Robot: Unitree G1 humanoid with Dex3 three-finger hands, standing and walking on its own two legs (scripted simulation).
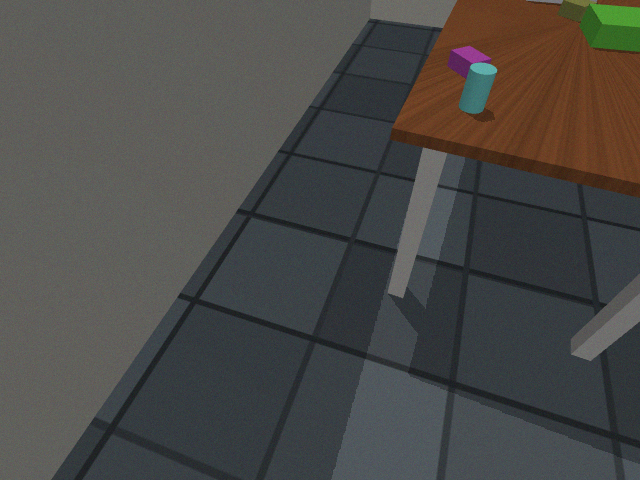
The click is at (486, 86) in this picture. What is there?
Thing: squat round
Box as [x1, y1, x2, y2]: [459, 63, 496, 113]
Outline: 490,64 474,63 470,66 459,102 459,107 462,110 471,113 480,112 483,109 496,72 496,68
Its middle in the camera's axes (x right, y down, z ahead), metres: +0.37 -0.35 +0.90
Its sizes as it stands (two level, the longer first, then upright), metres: 0.059 0.059 0.095
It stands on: a support 0.76 m high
